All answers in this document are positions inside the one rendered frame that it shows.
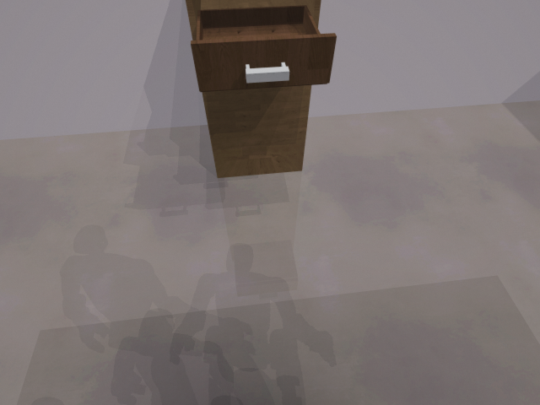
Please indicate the handle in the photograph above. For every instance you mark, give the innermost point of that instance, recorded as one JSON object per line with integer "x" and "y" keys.
{"x": 267, "y": 74}

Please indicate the drawer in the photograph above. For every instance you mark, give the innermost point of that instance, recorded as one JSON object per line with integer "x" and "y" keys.
{"x": 230, "y": 38}

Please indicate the cabinet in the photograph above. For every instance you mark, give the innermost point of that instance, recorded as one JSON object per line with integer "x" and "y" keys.
{"x": 256, "y": 131}

